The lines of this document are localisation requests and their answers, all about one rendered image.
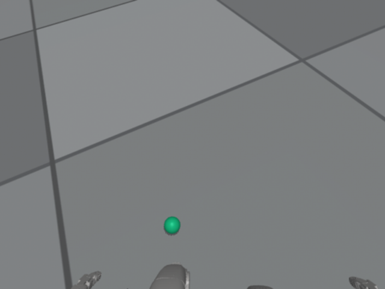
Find left robot hand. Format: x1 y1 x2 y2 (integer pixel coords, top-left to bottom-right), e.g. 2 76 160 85
71 272 101 289

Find ball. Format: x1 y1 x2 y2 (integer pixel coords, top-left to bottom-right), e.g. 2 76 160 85
164 217 180 234

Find right robot hand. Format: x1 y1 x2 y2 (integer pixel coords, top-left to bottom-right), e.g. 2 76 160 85
349 276 378 289

